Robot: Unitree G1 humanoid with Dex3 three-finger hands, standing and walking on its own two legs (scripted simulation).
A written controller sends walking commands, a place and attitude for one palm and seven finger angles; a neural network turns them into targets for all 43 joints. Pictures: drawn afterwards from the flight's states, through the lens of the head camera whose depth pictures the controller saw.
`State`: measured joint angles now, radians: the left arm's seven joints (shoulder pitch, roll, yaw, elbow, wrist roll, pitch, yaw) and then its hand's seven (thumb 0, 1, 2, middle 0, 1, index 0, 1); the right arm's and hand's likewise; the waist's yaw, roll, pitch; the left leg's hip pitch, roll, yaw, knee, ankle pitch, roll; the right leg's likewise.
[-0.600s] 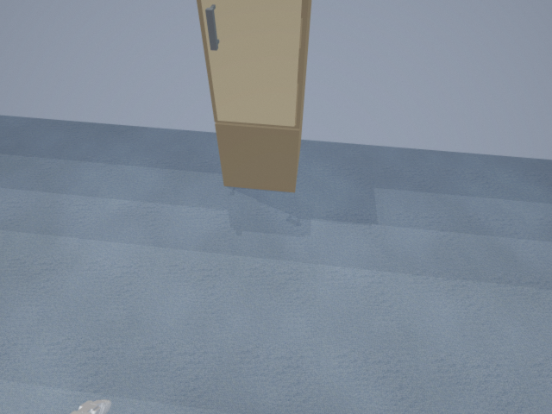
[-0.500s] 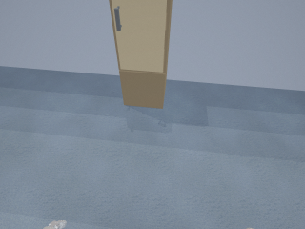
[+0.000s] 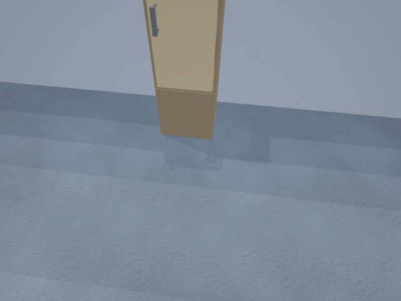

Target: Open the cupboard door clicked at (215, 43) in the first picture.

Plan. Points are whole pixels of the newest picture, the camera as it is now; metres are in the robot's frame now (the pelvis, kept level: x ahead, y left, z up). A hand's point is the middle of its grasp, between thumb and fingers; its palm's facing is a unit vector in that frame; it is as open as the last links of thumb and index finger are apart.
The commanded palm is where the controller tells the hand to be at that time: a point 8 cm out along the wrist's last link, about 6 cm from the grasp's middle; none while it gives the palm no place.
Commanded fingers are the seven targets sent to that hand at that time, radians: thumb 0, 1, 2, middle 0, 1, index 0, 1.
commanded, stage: stand and wait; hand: left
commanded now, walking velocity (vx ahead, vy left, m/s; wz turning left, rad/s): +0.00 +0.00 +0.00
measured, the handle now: (155, 20) +1.29 +0.29 +0.04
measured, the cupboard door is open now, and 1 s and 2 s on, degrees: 0 0 0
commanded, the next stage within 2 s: look at it before walking up in 0.22 s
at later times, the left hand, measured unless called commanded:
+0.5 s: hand out of the picture +0.08 +0.25 -0.15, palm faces -0.04 -0.94 -0.33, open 7.4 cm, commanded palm none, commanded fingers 0.00 0.90 0.90 -0.20 -0.30 -0.20 -0.30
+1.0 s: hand out of the picture +0.08 +0.25 -0.16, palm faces -0.03 -0.94 -0.33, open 7.4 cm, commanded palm none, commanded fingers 0.00 0.90 0.90 -0.20 -0.30 -0.20 -0.30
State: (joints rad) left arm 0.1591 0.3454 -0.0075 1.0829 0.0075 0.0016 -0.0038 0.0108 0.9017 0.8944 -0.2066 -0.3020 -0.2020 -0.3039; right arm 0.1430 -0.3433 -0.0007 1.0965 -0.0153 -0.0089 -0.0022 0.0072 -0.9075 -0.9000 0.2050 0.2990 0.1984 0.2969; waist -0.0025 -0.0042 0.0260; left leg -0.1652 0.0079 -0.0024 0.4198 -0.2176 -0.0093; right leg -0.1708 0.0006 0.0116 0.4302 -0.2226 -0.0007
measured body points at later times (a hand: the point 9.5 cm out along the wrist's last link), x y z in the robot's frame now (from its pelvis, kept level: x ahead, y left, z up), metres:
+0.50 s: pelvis +0.00 +0.00 +0.00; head +0.00 +0.00 +0.45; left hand +0.08 +0.30 -0.13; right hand +0.07 -0.29 -0.13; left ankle +0.01 +0.13 -0.74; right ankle +0.01 -0.12 -0.74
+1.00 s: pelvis +0.01 +0.00 +0.00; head +0.01 +0.00 +0.45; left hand +0.08 +0.30 -0.13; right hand +0.08 -0.29 -0.13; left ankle +0.01 +0.13 -0.74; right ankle +0.01 -0.12 -0.74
